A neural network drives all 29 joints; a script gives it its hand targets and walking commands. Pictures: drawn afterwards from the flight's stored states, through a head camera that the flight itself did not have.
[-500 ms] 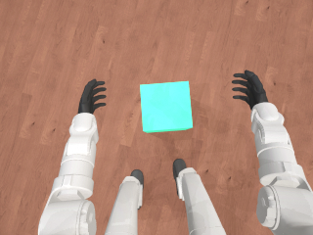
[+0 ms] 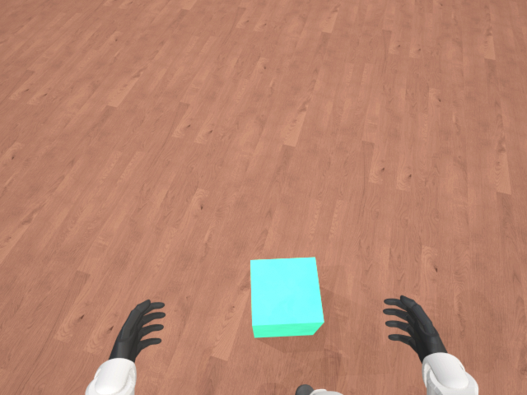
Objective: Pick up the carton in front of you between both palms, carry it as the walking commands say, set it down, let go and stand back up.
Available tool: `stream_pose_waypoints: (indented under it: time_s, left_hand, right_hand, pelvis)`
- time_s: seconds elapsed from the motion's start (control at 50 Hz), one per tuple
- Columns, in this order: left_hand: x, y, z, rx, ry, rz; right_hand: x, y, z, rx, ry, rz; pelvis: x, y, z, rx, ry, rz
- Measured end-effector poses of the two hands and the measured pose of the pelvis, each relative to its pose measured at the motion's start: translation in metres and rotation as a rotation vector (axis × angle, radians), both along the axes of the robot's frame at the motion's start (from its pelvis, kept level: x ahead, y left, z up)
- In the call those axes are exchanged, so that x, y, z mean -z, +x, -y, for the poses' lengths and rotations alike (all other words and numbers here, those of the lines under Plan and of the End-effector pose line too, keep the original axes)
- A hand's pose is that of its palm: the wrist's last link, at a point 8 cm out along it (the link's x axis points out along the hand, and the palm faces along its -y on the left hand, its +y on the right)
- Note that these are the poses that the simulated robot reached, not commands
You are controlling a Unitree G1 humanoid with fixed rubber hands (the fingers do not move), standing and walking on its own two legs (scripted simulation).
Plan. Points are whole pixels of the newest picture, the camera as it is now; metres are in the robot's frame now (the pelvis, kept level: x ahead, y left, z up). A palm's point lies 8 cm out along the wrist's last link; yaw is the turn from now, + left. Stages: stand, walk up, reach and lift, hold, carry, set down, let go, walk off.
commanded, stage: let go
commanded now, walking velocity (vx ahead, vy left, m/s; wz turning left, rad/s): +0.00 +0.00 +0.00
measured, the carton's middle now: (283, 299) +0.40 -0.06 -0.65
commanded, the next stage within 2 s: stand in 0.50 s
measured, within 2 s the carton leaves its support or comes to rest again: neither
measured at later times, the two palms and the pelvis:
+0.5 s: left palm (112, 371) +0.17 +0.23 -0.06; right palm (431, 361) +0.17 -0.23 -0.06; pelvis +0.01 +0.00 +0.00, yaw +0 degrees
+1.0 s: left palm (80, 393) +0.14 +0.29 -0.09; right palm (467, 373) +0.15 -0.29 -0.09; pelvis +0.02 +0.00 +0.00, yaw +1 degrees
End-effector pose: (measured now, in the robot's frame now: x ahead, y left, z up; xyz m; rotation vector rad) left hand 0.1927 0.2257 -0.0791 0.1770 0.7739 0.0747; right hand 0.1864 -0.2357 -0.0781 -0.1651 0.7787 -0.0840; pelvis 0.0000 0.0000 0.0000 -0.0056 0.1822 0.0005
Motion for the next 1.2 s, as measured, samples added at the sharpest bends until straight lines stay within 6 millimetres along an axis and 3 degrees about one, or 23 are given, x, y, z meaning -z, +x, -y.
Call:
stream_pose_waypoints:
  time_s: [0.16,0.48,0.54,0.64,0.74,1.2]
  left_hand:
    - [-0.018,-0.025,-0.016,0.005,0.003,-0.005]
    - [-0.019,-0.025,-0.009,0.005,-0.003,-0.025]
    - [-0.013,-0.028,-0.014,-0.009,0.037,-0.036]
    - [-0.001,-0.041,-0.042,-0.050,0.136,-0.098]
    - [0.002,-0.050,-0.059,-0.073,0.183,-0.140]
    - [0.008,-0.057,-0.063,-0.086,0.194,-0.202]
  right_hand:
    - [-0.015,-0.021,-0.011,-0.017,0.002,-0.007]
    - [-0.016,-0.019,-0.009,-0.024,0.001,-0.026]
    - [-0.013,-0.018,0.001,-0.008,-0.047,-0.033]
    - [-0.005,-0.023,0.030,0.013,-0.140,-0.057]
    - [0.001,-0.028,0.047,0.016,-0.179,-0.095]
    - [0.010,-0.045,0.058,0.012,-0.206,-0.184]
  pelvis:
    - [-0.007,0.006,-0.009,0.000,-0.006,0.165]
    - [-0.005,0.006,-0.005,-0.002,-0.007,0.267]
    - [-0.003,0.007,-0.003,-0.005,-0.006,0.239]
    - [0.001,0.010,0.000,-0.009,-0.005,0.197]
    - [0.002,0.015,0.001,-0.013,-0.003,0.181]
    - [-0.002,0.017,0.004,-0.023,0.001,0.203]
